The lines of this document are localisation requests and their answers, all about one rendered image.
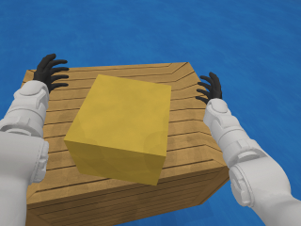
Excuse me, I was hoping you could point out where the carton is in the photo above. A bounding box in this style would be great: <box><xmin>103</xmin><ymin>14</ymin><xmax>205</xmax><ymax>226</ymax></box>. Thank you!
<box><xmin>63</xmin><ymin>74</ymin><xmax>172</xmax><ymax>186</ymax></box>

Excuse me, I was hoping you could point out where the robot right forearm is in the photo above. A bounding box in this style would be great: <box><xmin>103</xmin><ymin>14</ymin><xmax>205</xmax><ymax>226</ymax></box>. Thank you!
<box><xmin>203</xmin><ymin>98</ymin><xmax>292</xmax><ymax>193</ymax></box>

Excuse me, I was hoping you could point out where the pedestal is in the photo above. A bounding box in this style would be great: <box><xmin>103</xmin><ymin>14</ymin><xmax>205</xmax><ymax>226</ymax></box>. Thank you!
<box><xmin>20</xmin><ymin>62</ymin><xmax>230</xmax><ymax>226</ymax></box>

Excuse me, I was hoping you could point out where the robot right hand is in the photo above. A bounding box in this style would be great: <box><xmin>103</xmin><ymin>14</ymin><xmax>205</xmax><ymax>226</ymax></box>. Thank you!
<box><xmin>195</xmin><ymin>72</ymin><xmax>223</xmax><ymax>104</ymax></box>

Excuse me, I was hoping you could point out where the robot left hand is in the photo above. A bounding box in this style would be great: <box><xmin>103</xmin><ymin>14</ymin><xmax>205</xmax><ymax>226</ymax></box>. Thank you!
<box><xmin>33</xmin><ymin>53</ymin><xmax>69</xmax><ymax>94</ymax></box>

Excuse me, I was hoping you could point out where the robot left forearm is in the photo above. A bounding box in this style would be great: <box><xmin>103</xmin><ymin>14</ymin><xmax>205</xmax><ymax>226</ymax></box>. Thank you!
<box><xmin>0</xmin><ymin>80</ymin><xmax>50</xmax><ymax>138</ymax></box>

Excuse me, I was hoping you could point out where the robot right upper arm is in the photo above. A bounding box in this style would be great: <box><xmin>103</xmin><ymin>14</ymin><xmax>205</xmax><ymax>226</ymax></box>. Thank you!
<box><xmin>229</xmin><ymin>156</ymin><xmax>301</xmax><ymax>226</ymax></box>

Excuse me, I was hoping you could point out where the robot left upper arm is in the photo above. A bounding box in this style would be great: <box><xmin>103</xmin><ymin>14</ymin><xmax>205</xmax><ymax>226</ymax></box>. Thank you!
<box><xmin>0</xmin><ymin>131</ymin><xmax>49</xmax><ymax>226</ymax></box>

